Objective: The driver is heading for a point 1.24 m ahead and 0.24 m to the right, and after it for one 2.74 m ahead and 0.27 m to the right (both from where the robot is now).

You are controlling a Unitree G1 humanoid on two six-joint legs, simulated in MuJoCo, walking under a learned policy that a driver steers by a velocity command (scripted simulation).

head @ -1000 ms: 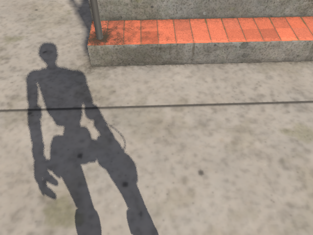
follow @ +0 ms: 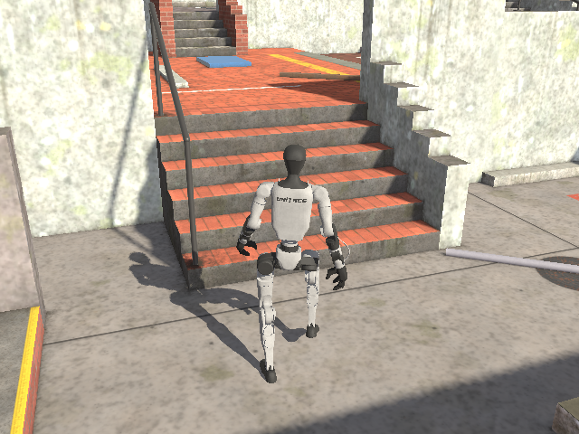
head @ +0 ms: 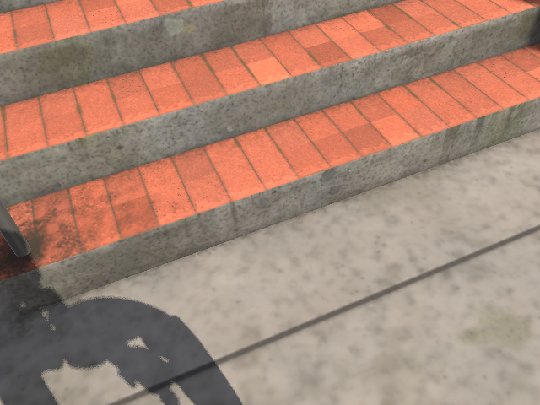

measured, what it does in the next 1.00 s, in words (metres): walks ahead, turning right: right foot, then left foot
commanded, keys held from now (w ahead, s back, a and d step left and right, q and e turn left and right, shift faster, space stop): w+e+shift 0.52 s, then e+shift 0.06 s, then shift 0.02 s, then q+shift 0.40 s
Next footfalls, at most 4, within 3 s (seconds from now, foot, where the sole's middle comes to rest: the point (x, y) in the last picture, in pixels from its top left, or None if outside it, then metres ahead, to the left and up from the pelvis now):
0.18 right None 0.36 -0.10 -0.77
0.64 left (311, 312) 0.79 -0.10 -0.77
1.00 right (393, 321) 0.74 -0.31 -0.77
1.46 left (292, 317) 0.78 -0.04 -0.77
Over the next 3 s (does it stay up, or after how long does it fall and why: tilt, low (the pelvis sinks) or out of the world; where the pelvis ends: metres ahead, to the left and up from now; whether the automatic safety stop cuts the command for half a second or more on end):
stays up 1.41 -0.08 0.18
